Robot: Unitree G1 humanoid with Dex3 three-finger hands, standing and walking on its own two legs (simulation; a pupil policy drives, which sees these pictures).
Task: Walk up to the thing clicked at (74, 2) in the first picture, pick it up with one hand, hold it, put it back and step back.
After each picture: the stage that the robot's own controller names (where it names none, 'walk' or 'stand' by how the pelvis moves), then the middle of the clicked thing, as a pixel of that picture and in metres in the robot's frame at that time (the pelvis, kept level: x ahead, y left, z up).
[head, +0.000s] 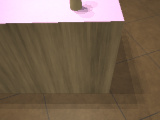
stand; out of the picture +0.89 +0.09 +0.12
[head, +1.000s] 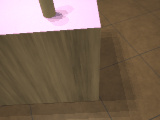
walk; out of the picture +0.77 +0.26 +0.14
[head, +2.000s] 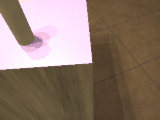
rise first; (13, 14) +0.53 +0.29 +0.16
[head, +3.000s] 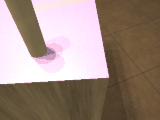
stand; (28, 26) +0.48 +0.23 +0.14
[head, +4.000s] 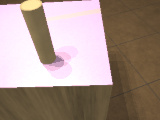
stand; (40, 35) +0.50 +0.21 +0.12
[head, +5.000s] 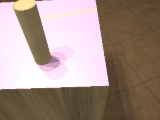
stand; (35, 36) +0.49 +0.22 +0.12
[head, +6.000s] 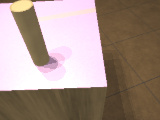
stand; (33, 37) +0.48 +0.23 +0.12
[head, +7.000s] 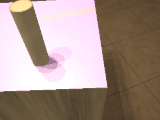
stand; (32, 37) +0.48 +0.23 +0.12
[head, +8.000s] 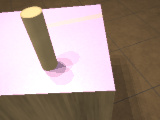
rise first; (41, 42) +0.47 +0.22 +0.12
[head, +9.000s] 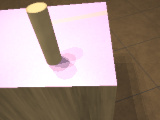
go down; (46, 37) +0.49 +0.21 +0.12
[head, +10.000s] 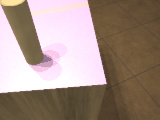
go down; (26, 34) +0.48 +0.21 +0.13
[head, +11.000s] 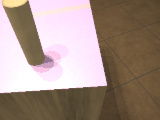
go down; (27, 35) +0.48 +0.21 +0.13
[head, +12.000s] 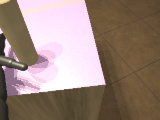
close in; (17, 34) +0.46 +0.22 +0.14
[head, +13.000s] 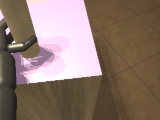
lift; (20, 24) +0.48 +0.20 +0.15
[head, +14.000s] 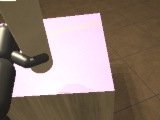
lift; (31, 36) +0.30 +0.14 +0.30
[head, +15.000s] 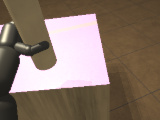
lift; (32, 28) +0.34 +0.15 +0.30
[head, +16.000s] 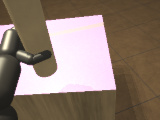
hold; (35, 36) +0.32 +0.15 +0.29
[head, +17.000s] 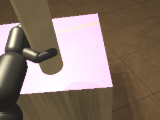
hold; (41, 34) +0.33 +0.13 +0.29
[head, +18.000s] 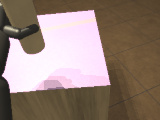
crouch; (21, 11) +0.38 +0.18 +0.31
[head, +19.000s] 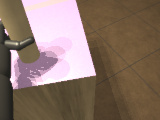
lower; (18, 27) +0.47 +0.19 +0.16
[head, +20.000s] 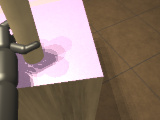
lower; (24, 28) +0.46 +0.18 +0.16
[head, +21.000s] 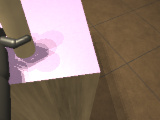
lower; (14, 21) +0.48 +0.20 +0.16
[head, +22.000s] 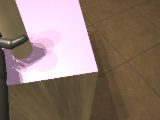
lower; (9, 22) +0.48 +0.20 +0.16
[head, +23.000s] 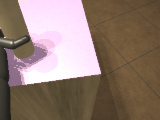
rest; (12, 22) +0.48 +0.21 +0.16
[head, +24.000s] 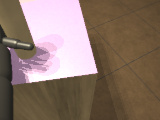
withdraw; (14, 24) +0.48 +0.20 +0.16
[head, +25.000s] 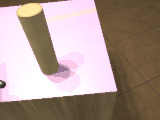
sink last; (41, 44) +0.43 +0.17 +0.14
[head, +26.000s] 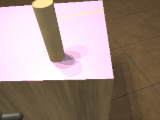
stand; (51, 33) +0.51 +0.19 +0.13
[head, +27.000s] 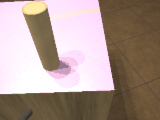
stand; (44, 41) +0.44 +0.18 +0.12
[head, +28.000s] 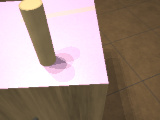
stand; (40, 36) +0.47 +0.20 +0.12
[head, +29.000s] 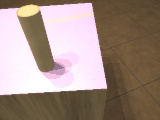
walk; (38, 42) +0.46 +0.20 +0.13
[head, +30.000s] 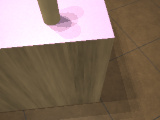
walk; out of the picture +0.60 +0.17 +0.15
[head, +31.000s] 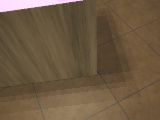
walk; out of the picture +0.89 +0.24 +0.14
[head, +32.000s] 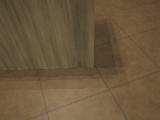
stand; out of the picture +1.20 +0.22 +0.14
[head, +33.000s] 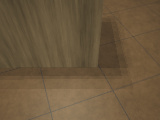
stand; out of the picture +1.18 +0.15 +0.12
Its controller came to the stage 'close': yes
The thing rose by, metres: 0.22
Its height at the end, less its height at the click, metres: +0.00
